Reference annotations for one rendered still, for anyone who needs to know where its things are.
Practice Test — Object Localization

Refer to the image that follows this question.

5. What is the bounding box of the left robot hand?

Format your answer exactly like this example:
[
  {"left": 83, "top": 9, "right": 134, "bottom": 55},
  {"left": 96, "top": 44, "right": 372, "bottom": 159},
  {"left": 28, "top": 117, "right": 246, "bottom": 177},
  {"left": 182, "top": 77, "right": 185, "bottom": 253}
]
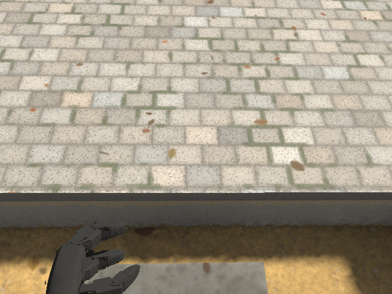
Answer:
[{"left": 45, "top": 220, "right": 140, "bottom": 294}]

